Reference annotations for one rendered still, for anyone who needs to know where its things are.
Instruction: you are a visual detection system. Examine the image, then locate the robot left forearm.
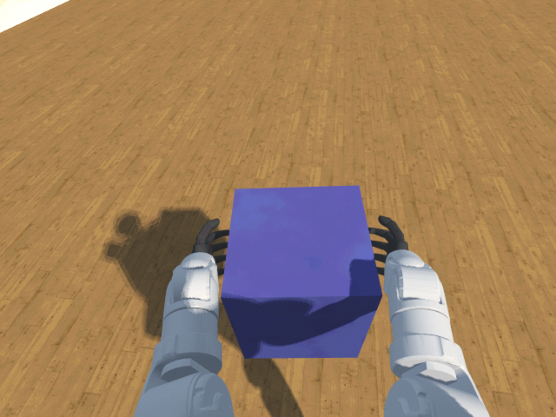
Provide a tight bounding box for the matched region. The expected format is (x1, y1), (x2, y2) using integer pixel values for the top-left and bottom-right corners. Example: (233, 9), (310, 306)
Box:
(134, 252), (222, 417)

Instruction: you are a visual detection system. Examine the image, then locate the left robot upper arm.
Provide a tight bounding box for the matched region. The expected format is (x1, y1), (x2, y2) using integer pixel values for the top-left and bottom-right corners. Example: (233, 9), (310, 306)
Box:
(135, 372), (235, 417)

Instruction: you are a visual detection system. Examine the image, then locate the carton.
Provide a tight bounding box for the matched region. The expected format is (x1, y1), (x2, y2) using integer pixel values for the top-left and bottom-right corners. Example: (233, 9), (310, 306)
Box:
(221, 185), (382, 359)

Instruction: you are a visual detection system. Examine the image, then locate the left robot hand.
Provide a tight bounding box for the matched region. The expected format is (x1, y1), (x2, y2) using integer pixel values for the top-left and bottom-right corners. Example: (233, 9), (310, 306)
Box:
(191, 218), (229, 275)

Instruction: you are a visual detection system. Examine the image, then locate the robot right forearm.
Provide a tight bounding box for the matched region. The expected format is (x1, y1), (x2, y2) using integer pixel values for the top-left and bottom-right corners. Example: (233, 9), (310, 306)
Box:
(383, 249), (485, 406)

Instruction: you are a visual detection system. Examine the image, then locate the right robot upper arm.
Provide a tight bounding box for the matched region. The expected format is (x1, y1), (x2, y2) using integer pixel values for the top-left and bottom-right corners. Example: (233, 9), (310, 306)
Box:
(384, 375), (490, 417)

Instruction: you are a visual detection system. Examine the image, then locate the right robot hand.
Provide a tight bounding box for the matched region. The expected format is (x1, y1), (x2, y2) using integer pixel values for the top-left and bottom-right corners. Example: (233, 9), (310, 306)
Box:
(368, 215), (408, 275)

